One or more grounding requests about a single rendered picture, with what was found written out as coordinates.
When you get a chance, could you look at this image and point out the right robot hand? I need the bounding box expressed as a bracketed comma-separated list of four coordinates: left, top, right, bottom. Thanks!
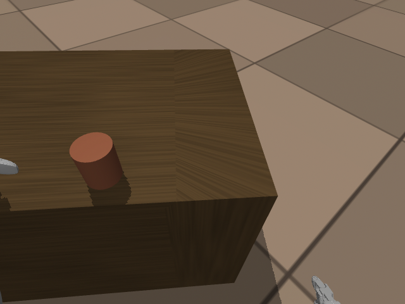
[311, 275, 341, 304]

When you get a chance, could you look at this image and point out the can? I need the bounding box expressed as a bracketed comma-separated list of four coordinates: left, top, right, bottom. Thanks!
[70, 132, 123, 190]

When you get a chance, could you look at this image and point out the left robot hand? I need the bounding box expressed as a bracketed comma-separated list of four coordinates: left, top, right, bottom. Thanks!
[0, 158, 19, 174]

